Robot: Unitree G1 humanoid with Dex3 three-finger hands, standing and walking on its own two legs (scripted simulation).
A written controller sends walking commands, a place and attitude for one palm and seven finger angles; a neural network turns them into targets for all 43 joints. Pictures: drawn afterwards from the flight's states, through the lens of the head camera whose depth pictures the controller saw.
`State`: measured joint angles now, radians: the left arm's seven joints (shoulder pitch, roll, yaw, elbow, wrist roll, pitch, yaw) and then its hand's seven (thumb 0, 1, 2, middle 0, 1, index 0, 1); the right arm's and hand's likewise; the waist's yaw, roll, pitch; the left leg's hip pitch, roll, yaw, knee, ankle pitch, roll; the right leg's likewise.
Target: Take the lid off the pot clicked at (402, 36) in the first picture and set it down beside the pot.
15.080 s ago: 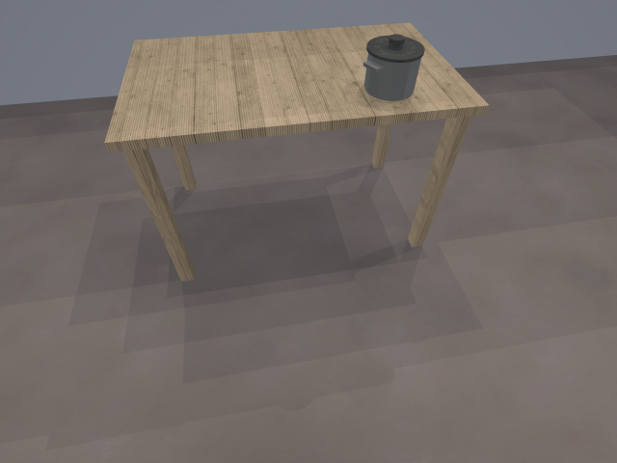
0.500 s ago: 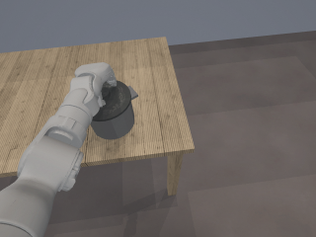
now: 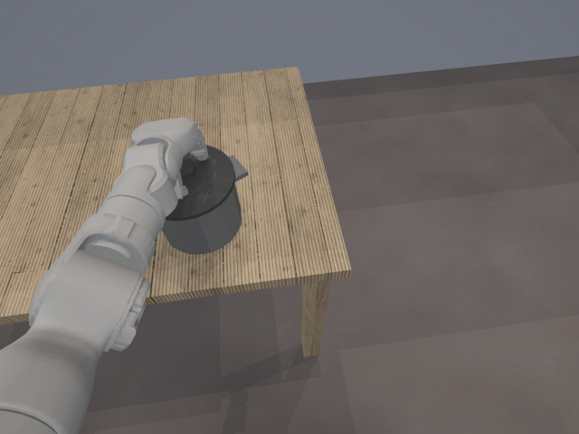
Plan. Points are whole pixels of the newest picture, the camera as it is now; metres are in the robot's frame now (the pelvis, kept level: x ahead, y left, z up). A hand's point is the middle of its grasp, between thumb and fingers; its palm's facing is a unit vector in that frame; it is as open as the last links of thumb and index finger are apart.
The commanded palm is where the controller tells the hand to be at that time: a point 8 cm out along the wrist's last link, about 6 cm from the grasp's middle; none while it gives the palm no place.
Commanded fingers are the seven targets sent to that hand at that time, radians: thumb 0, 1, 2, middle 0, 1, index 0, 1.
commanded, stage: close the fingers and squeeze the knob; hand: left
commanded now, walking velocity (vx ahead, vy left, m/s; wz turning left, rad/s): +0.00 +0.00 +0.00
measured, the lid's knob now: (182, 170) +0.51 +0.15 +0.06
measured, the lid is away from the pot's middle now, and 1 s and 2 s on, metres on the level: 0.00 0.00 0.00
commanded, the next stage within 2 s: lift the lid straight up in 1.76 s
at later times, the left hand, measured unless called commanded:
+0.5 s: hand (176, 178) +0.47 +0.14 +0.08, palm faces -0.36 -0.04 -0.93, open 9.1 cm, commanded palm +0.48 +0.15 +0.13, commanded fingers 0.00 0.11 0.98 -0.58 -0.96 -0.58 -0.96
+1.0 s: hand (177, 175) +0.48 +0.14 +0.08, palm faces -0.37 -0.05 -0.93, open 7.3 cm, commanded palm +0.48 +0.14 +0.13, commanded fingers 0.00 0.44 0.70 -0.77 -1.04 -0.77 -1.04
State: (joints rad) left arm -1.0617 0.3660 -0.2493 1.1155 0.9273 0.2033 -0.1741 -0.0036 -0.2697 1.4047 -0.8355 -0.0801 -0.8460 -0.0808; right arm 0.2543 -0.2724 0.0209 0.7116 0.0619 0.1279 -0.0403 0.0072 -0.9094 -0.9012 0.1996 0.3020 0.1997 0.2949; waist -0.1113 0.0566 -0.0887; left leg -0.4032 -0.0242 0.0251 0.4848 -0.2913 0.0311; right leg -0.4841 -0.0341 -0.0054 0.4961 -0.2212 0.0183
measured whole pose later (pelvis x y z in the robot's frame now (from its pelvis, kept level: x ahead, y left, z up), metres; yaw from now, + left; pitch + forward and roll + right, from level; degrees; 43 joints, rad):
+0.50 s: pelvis +0.00 +0.00 +0.00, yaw +0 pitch +12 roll +0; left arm -1.03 0.34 -0.27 1.10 0.92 0.20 -0.15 0.00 0.01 1.02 -0.56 -0.84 -0.57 -0.84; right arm 0.27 -0.27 0.01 0.73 0.06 0.11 -0.03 0.01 -0.91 -0.90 0.20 0.30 0.20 0.29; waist -0.10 0.07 -0.09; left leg -0.39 -0.03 0.02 0.48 -0.29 0.04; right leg -0.47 -0.04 -0.01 0.49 -0.22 0.02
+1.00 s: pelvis +0.00 +0.00 +0.00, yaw +0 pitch +12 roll +0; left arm -1.04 0.36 -0.26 1.11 0.92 0.20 -0.17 -0.01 0.25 0.83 -0.65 -1.00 -0.66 -1.00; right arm 0.27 -0.27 0.01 0.73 0.06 0.12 -0.04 0.01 -0.91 -0.90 0.20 0.30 0.20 0.29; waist -0.11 0.06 -0.09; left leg -0.40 -0.03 0.02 0.48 -0.29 0.03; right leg -0.47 -0.04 -0.01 0.49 -0.22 0.02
